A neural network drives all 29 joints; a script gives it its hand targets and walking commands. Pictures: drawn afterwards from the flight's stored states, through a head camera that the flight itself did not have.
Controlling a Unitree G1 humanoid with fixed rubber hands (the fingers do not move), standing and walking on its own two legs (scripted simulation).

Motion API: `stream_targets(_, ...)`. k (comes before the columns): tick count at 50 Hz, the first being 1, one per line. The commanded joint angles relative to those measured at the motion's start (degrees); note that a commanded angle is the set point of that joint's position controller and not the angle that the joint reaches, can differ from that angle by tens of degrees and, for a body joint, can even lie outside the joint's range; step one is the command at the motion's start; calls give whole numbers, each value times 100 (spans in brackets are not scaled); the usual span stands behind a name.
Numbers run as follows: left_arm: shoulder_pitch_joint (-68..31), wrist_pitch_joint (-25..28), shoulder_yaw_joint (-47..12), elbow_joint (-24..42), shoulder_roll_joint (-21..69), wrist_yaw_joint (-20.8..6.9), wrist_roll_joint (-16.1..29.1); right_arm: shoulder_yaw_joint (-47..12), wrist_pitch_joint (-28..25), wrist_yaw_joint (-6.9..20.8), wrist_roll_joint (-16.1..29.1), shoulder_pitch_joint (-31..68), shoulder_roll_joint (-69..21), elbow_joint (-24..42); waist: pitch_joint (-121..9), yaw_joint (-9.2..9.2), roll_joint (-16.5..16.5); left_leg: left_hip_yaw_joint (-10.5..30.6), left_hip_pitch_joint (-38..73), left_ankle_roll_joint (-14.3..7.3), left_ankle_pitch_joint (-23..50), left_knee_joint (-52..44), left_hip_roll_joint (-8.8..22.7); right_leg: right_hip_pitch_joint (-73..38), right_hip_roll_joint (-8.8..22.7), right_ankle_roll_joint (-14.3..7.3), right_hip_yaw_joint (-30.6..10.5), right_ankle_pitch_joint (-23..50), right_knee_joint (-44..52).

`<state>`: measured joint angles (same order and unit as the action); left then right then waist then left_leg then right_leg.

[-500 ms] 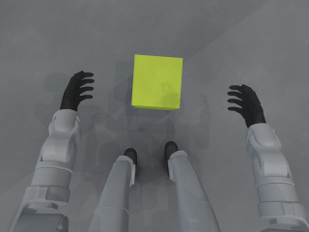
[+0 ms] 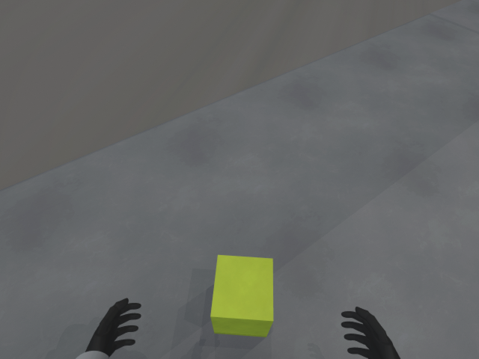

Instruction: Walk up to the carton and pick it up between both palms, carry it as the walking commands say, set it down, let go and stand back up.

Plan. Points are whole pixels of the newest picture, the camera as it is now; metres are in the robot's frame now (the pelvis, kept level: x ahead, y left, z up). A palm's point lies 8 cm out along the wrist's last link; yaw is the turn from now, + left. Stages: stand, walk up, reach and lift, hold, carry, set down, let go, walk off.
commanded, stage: let go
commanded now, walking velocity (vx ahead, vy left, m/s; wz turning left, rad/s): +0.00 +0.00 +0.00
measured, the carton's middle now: (242, 297) +0.43 -0.02 -0.65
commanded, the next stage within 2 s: stand in 0.46 s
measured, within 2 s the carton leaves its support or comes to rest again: neither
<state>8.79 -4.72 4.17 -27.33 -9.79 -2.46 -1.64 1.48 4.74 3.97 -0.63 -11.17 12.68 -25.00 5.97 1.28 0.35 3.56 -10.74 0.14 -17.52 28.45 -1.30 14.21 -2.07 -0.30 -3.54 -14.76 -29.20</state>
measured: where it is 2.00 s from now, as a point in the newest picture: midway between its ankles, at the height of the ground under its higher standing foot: outside the picture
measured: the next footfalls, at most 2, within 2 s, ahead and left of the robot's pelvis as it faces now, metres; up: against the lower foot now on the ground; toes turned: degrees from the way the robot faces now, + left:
none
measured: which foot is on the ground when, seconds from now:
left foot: down 0.00-1.00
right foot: down 0.00-1.00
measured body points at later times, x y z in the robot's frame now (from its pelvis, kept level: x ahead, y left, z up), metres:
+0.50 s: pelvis +0.03 +0.01 +0.00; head +0.03 +0.00 +0.45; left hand +0.20 +0.25 -0.07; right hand +0.20 -0.23 -0.08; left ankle -0.02 +0.12 -0.74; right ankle +0.01 -0.11 -0.74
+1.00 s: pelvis +0.02 -0.01 +0.00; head -0.04 -0.02 +0.45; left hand +0.12 +0.29 -0.09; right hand +0.14 -0.30 -0.10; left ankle -0.03 +0.12 -0.74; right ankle +0.01 -0.11 -0.74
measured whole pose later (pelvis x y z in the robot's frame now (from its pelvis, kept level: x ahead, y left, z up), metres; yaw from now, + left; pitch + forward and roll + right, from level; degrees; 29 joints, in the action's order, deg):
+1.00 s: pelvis +0.02 -0.01 +0.00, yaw +1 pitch -1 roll +0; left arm 16.2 1.6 2.2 -45.5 -18.6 0.2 -2.2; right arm 2.4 -1.2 -0.5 -2.0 -17.0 19.9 -42.3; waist -7.4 -0.1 1.7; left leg 4.5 -8.4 0.5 -18.7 28.0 -1.1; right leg 12.0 -2.2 -1.3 -2.5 -16.6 -29.5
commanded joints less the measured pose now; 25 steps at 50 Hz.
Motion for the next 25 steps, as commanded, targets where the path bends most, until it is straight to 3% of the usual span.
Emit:
stream_targets(1,-365,237,59,1446,-584,-35,22,51,-203,65,258,616,379,1118,-1044,-181,122,-310,14,62,971,-555,-46,-1077,74,197,219,1083,489)
stream_targets(2,-41,213,49,1135,-611,-35,78,263,-203,41,35,256,555,891,-1020,-15,118,-253,18,58,1192,-608,-9,-1198,27,180,192,1296,523)
stream_targets(3,45,150,97,1196,-704,-16,94,208,-196,55,108,338,486,1123,-1246,-89,-176,-258,416,58,1305,-462,-33,-1087,41,276,251,1389,456)
stream_targets(4,21,82,-9,938,-598,-84,205,255,-134,-21,76,180,619,946,-913,184,-331,-255,210,97,1155,-617,-62,-1044,-5,209,183,1346,568)
stream_targets(5,55,144,144,1264,-767,-51,28,300,-132,41,51,365,565,1139,-856,-93,-168,-207,277,63,1013,-614,-14,-1124,22,229,272,1117,515)
stream_targets(6,49,33,88,1100,-728,-57,90,247,-37,-1,59,178,523,972,-534,1,-29,-149,301,78,1087,-588,30,-861,-10,166,201,1005,555)
stream_targets(7,96,19,118,1217,-723,-63,40,281,-12,67,83,15,524,747,-511,-25,333,-229,311,141,1421,-632,-37,-993,-9,124,221,1291,577)
stream_targets(8,322,22,95,1099,-778,2,66,243,-16,85,72,-3,598,870,-618,-93,-51,-186,360,100,1405,-648,-7,-1087,-66,205,241,1285,568)
stream_targets(9,85,31,-17,1309,-651,-19,83,202,6,77,73,-110,564,769,-944,-54,310,-198,464,179,1970,-564,-12,-1155,-82,177,248,1712,415)
stream_targets(11,238,8,55,1017,-709,-27,69,313,0,26,-10,-68,620,730,-960,-43,152,-153,510,167,2071,-549,17,-1183,-118,236,286,1806,445)
stream_targets(12,365,81,75,1127,-695,-9,153,255,-5,-25,-9,-67,711,889,-1110,-132,155,-144,417,175,2561,-502,3,-1241,-133,225,168,2214,329)
stream_targets(13,544,51,-65,923,-663,-41,246,200,-10,-22,56,-223,720,880,-1143,47,93,-142,473,128,2544,-458,-22,-1259,-101,223,180,2422,308)
stream_targets(14,465,53,106,858,-800,15,95,294,-16,-45,10,-213,698,847,-1016,-107,94,-81,484,182,3057,-462,5,-1224,-175,240,172,2495,369)
stream_targets(15,268,32,-56,890,-670,17,223,216,173,-102,3,-146,712,611,-856,-4,76,-36,695,151,2745,-485,74,-1088,-151,227,222,2052,388)
stream_targets(16,314,50,-85,756,-668,47,306,132,246,-90,31,-57,715,574,-537,-95,-26,-12,250,98,2750,-621,127,-1137,-226,186,244,1838,419)
stream_targets(17,-2,29,9,823,-800,91,230,99,355,-95,91,5,628,378,-311,-100,138,-20,324,125,2314,-583,84,-864,-157,198,227,1672,465)
stream_targets(18,144,-1,-48,527,-636,96,249,169,386,-132,-6,-12,735,459,-340,74,76,-89,414,156,2172,-565,114,-880,-134,122,133,1661,478)
stream_targets(19,-81,70,-14,966,-849,115,206,181,415,-125,99,237,632,819,-1030,-16,309,-61,641,155,2875,-357,90,-979,-146,199,245,2171,267)
stream_targets(20,56,97,-133,792,-740,101,326,273,398,-217,-6,242,686,738,-1081,-39,161,-63,616,128,2834,-343,101,-1119,-180,156,123,1979,240)
stream_targets(21,142,98,12,716,-803,143,146,170,465,-213,65,-86,659,622,-973,-74,529,-56,585,189,3140,-275,66,-990,-137,162,144,2239,304)
stream_targets(22,70,196,-113,892,-805,201,206,123,449,-248,84,213,551,1021,-1402,-142,222,17,543,113,3253,-231,60,-1154,-161,189,237,2541,158)
stream_targets(23,424,253,153,-131,-1410,236,13,310,105,-409,-87,-96,1145,12,-2025,-260,62,-39,349,200,3038,119,322,-1018,347,151,95,2562,89)
stream_targets(24,364,337,201,-255,-1591,301,-45,434,-115,-406,-43,-182,1330,23,-2061,-155,20,91,439,115,2671,14,322,-1097,438,99,43,2673,-15)
stream_targets(25,441,386,155,-311,-1475,307,-38,344,-214,-375,-122,48,1091,-165,-1922,-345,-184,31,131,84,3198,91,326,-1077,407,49,40,3287,-47)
